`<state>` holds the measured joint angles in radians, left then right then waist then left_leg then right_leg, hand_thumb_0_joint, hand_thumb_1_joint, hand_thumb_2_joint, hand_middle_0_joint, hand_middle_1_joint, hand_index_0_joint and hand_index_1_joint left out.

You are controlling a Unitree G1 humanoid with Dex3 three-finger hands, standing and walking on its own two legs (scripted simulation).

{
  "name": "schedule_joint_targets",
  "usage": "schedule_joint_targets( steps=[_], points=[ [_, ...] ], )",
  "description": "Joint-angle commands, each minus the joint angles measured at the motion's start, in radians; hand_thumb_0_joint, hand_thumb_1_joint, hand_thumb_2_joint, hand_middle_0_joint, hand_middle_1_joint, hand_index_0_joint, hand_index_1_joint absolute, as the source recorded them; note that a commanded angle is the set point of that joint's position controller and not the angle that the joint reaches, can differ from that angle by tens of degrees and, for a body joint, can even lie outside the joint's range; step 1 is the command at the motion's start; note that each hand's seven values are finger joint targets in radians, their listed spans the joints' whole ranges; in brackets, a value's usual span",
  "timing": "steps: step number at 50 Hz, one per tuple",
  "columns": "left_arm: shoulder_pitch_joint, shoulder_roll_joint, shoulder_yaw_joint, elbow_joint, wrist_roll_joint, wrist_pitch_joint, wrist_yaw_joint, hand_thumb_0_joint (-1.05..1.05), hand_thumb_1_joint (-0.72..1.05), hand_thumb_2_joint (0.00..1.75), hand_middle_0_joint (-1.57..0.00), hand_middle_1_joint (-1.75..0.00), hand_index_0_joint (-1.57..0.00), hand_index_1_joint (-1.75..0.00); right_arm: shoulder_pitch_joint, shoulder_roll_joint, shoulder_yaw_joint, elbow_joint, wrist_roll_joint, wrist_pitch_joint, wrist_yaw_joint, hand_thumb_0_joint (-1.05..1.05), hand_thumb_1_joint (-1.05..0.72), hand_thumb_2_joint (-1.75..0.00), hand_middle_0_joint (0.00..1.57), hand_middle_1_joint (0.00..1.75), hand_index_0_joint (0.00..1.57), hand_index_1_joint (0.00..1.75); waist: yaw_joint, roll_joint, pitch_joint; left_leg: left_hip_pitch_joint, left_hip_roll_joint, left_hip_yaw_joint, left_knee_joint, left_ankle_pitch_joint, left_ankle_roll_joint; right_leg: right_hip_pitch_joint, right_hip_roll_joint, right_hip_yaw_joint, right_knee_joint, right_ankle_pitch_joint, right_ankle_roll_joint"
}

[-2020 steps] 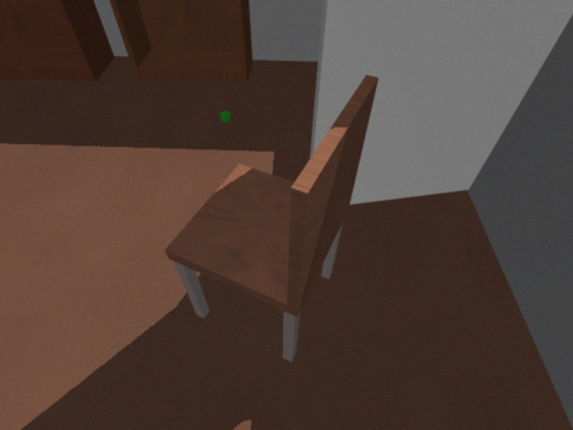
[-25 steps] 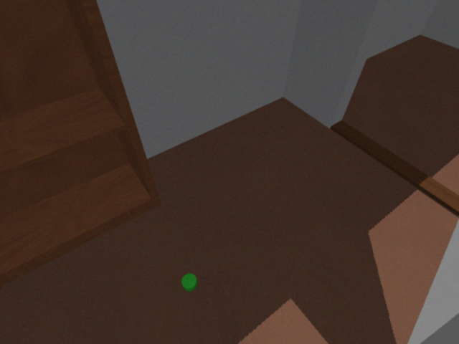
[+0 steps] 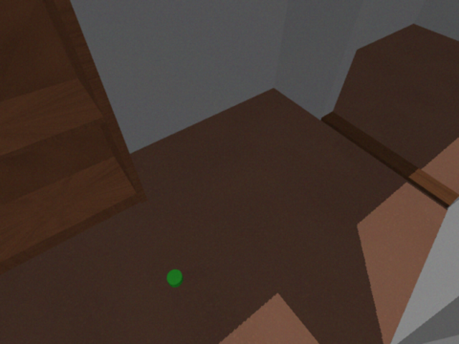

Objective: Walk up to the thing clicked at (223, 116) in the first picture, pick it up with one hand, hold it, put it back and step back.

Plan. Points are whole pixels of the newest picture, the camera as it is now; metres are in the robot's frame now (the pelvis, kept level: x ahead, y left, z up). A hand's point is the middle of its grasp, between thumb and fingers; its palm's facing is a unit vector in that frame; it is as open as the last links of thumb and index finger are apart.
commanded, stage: walk up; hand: left
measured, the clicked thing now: (175, 278) +0.45 +0.24 -0.75
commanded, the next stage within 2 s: none
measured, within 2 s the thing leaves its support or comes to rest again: neither
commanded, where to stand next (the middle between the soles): +0.07 +0.00 m, yaw +1 degrees
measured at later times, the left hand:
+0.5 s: hand out of the picture +0.14 +0.23 -0.15, palm faces +0.03 -0.94 -0.33, open 7.3 cm
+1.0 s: hand out of the picture +0.10 +0.25 -0.14, palm faces +0.01 -0.94 -0.35, open 7.3 cm
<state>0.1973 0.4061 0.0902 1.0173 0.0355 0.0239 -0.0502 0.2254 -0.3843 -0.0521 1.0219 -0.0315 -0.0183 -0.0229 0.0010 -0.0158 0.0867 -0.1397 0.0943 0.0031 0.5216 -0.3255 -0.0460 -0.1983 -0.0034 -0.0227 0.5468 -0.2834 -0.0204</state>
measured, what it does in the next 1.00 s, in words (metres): steps on the spot: left foot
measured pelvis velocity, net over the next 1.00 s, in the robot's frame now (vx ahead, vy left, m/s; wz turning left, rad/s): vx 0.04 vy -0.01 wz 0.01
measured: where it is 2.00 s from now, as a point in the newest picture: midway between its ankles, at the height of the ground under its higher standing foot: outside the picture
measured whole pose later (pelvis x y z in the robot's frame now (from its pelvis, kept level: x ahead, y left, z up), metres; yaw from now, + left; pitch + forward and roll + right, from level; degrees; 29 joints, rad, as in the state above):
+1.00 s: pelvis +0.04 -0.01 +0.02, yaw +0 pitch -3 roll +0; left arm 0.11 0.35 0.02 1.11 0.00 -0.01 -0.01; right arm 0.07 -0.35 0.00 1.10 -0.01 0.01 0.00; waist 0.01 0.01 0.08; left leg -0.14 0.01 0.00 0.32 -0.12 0.00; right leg 0.01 0.03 0.00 0.26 -0.22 -0.02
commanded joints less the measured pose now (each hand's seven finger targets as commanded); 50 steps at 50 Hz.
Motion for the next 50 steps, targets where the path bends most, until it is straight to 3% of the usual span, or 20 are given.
schedule_joint_targets(
  steps=[1,2,5,10,12,13,14,15,16,17,18,19,21,22,23,25,27,32,40,50],
  points=[
    [0.062,0.29,0.057,-0.089,0.011,-0.034,0.03,0.0,0.9,0.9,-0.2,-0.3,-0.2,-0.3,-0.06,-0.15,-0.031,-0.14,0.02,-0.005,-0.014,0.0,-0.9,-0.9,0.2,0.3,0.2,0.3,0.063,-0.13,-0.046,-0.252,-0.106,-0.039,0.358,-0.294,0.055,0.108,-0.324,0.434,-0.326,0.129,-0.183],
    [0.026,0.266,0.054,-0.109,0.007,-0.031,0.031,0.0,0.9,0.9,-0.2,-0.3,-0.2,-0.3,-0.025,-0.171,-0.038,-0.121,0.02,-0.004,-0.015,0.0,-0.9,-0.9,0.2,0.3,0.2,0.3,0.045,-0.104,-0.009,-0.246,-0.091,-0.061,0.418,-0.278,0.059,0.071,-0.318,0.416,-0.315,0.113,-0.207],
    [-0.009,0.174,0.024,-0.141,-0.007,-0.037,0.046,0.0,0.9,0.9,-0.2,-0.3,-0.2,-0.3,0.018,-0.164,-0.027,-0.102,0.027,-0.005,-0.009,0.0,-0.9,-0.9,0.2,0.3,0.2,0.3,0.01,-0.098,-0.031,-0.295,-0.071,-0.096,0.407,-0.174,0.063,0.173,-0.217,0.212,-0.238,0.419,-0.16],
    [0.055,0.186,0.017,-0.141,-0.018,-0.048,0.06,0.0,0.9,0.9,-0.2,-0.3,-0.2,-0.3,-0.034,-0.158,-0.018,-0.128,0.019,-0.006,-0.006,0.0,-0.9,-0.9,0.2,0.3,0.2,0.3,0.044,-0.085,-0.083,-0.249,-0.056,-0.048,0.182,-0.106,0.053,0.24,-0.253,0.178,-0.133,0.726,-0.191],
    [0.018,0.187,0.01,-0.15,-0.026,-0.046,0.064,0.0,0.9,0.9,-0.2,-0.3,-0.2,-0.3,-0.023,-0.15,-0.02,-0.116,0.014,-0.008,-0.005,0.0,-0.9,-0.9,0.2,0.3,0.2,0.3,0.017,-0.095,-0.089,-0.16,-0.062,-0.032,0.078,-0.039,0.064,0.179,-0.241,0.142,-0.082,0.74,-0.167],
    [-0.009,0.186,0.004,-0.156,-0.035,-0.044,0.064,0.0,0.9,0.9,-0.2,-0.3,-0.2,-0.3,0.004,-0.147,-0.021,-0.104,0.014,-0.01,-0.004,0.0,-0.9,-0.9,0.2,0.3,0.2,0.3,-0.004,-0.087,-0.1,-0.085,-0.071,-0.02,-0.005,0.061,0.072,0.139,-0.225,0.121,-0.038,0.733,-0.141],
    [-0.037,0.182,0.0,-0.159,-0.043,-0.04,0.064,0.0,0.9,0.9,-0.2,-0.3,-0.2,-0.3,0.033,-0.146,-0.025,-0.092,0.014,-0.013,-0.004,0.0,-0.9,-0.9,0.2,0.3,0.2,0.3,-0.03,-0.067,-0.114,0.002,-0.071,-0.02,-0.123,0.251,0.082,0.094,-0.204,0.099,-0.004,0.677,-0.103],
    [-0.035,0.154,-0.008,-0.165,-0.052,-0.038,0.063,0.0,0.9,0.9,-0.2,-0.3,-0.2,-0.3,0.033,-0.188,-0.039,-0.091,0.015,-0.016,-0.004,0.0,-0.9,-0.9,0.2,0.3,0.2,0.3,-0.024,0.016,-0.151,0.101,-0.004,-0.116,-0.13,0.534,0.11,0.035,-0.142,0.066,0.04,0.557,-0.043],
    [-0.027,0.138,-0.009,-0.161,-0.063,-0.034,0.063,0.0,0.9,0.9,-0.2,-0.3,-0.2,-0.3,-0.005,-0.231,-0.047,-0.11,0.015,-0.018,-0.006,0.0,-0.9,-0.9,0.2,0.3,0.2,0.3,-0.007,0.089,-0.178,0.127,0.109,-0.264,-0.141,0.661,0.169,-0.006,-0.057,0.037,0.094,0.368,0.007],
    [0.006,0.121,-0.016,-0.143,-0.065,-0.022,0.065,0.0,0.9,0.9,-0.2,-0.3,-0.2,-0.3,-0.059,-0.246,-0.043,-0.13,0.016,-0.02,-0.008,0.0,-0.9,-0.9,0.2,0.3,0.2,0.3,0.017,0.103,-0.176,0.087,0.193,-0.348,-0.148,0.582,0.242,-0.011,-0.018,0.048,0.074,0.127,0.02],
    [0.036,0.153,-0.006,-0.108,-0.056,-0.015,0.072,0.0,0.9,0.9,-0.2,-0.3,-0.2,-0.3,-0.105,-0.268,-0.045,-0.131,0.026,-0.017,-0.007,0.0,-0.9,-0.9,0.2,0.3,0.2,0.3,0.029,0.16,-0.148,-0.009,0.23,-0.37,-0.11,0.552,0.302,0.064,-0.032,0.062,0.068,-0.029,0.023],
    [0.024,0.153,-0.013,-0.094,-0.05,-0.022,0.072,0.0,0.9,0.9,-0.2,-0.3,-0.2,-0.3,-0.14,-0.233,-0.033,-0.123,0.03,-0.012,-0.004,0.0,-0.9,-0.9,0.2,0.3,0.2,0.3,0.043,0.138,-0.125,-0.047,0.195,-0.311,-0.103,0.571,0.267,0.106,-0.042,0.071,-0.009,-0.024,0.013],
    [0.011,0.161,-0.014,-0.07,-0.042,-0.04,0.066,0.0,0.9,0.9,-0.2,-0.3,-0.2,-0.3,-0.172,-0.178,-0.011,-0.12,0.035,-0.006,0.002,0.0,-0.9,-0.9,0.2,0.3,0.2,0.3,0.047,0.127,-0.136,-0.012,0.072,-0.148,-0.062,0.535,0.144,0.138,-0.097,0.111,-0.143,0.22,-0.002],
    [-0.001,0.181,-0.012,-0.064,-0.04,-0.047,0.066,0.0,0.9,0.9,-0.2,-0.3,-0.2,-0.3,-0.164,-0.17,-0.008,-0.114,0.037,-0.005,0.003,0.0,-0.9,-0.9,0.2,0.3,0.2,0.3,0.033,0.113,-0.126,-0.011,0.028,-0.113,-0.041,0.526,0.111,0.138,-0.116,0.126,-0.162,0.348,-0.01],
    [-0.022,0.19,-0.012,-0.06,-0.041,-0.051,0.069,0.0,0.9,0.9,-0.2,-0.3,-0.2,-0.3,-0.152,-0.169,-0.008,-0.103,0.039,-0.005,0.003,0.0,-0.9,-0.9,0.2,0.3,0.2,0.3,0.021,0.102,-0.132,0.002,0.015,-0.106,-0.043,0.539,0.097,0.158,-0.128,0.129,-0.153,0.458,-0.018],
    [-0.052,0.185,-0.014,-0.048,-0.044,-0.054,0.075,0.0,0.9,0.9,-0.2,-0.3,-0.2,-0.3,-0.156,-0.164,-0.005,-0.088,0.039,-0.004,0.006,0.0,-0.9,-0.9,0.2,0.3,0.2,0.3,0.017,0.063,-0.161,0.026,0.01,-0.096,-0.048,0.593,0.105,0.19,-0.141,0.131,-0.143,0.598,-0.012],
    [-0.069,0.176,-0.018,-0.035,-0.045,-0.053,0.075,0.0,0.9,0.9,-0.2,-0.3,-0.2,-0.3,-0.183,-0.16,-0.007,-0.078,0.038,0.0,0.007,0.0,-0.9,-0.9,0.2,0.3,0.2,0.3,0.017,0.013,-0.151,0.053,0.013,-0.094,-0.066,0.573,0.106,0.174,-0.138,0.125,-0.176,0.597,0.007],
    [-0.106,0.159,-0.022,-0.013,-0.041,-0.05,0.071,0.0,0.9,0.9,-0.2,-0.3,-0.2,-0.3,-0.218,-0.154,0.0,-0.054,0.037,0.004,0.011,0.0,-0.9,-0.9,0.2,0.3,0.2,0.3,0.013,-0.036,-0.145,0.1,0.024,-0.094,-0.122,0.546,0.094,0.163,-0.129,0.108,-0.242,0.516,0.017],
    [-0.135,0.169,-0.022,0.012,-0.032,-0.054,0.065,0.0,0.9,0.9,-0.2,-0.3,-0.2,-0.3,-0.234,-0.158,0.009,-0.013,0.031,0.002,0.016,0.0,-0.9,-0.9,0.2,0.3,0.2,0.3,0.008,-0.012,-0.121,0.103,0.017,-0.092,-0.185,0.42,0.078,0.144,-0.132,0.121,-0.314,0.37,0.004],
    [-0.128,0.167,-0.023,0.037,-0.028,-0.052,0.059,0.0,0.9,0.9,-0.2,-0.3,-0.2,-0.3,-0.215,-0.161,0.005,0.018,0.024,-0.005,0.016,0.0,-0.9,-0.9,0.2,0.3,0.2,0.3,0.004,0.025,-0.109,0.092,0.028,-0.105,-0.23,0.343,0.084,0.137,-0.123,0.12,-0.338,0.23,-0.003]
  ],
)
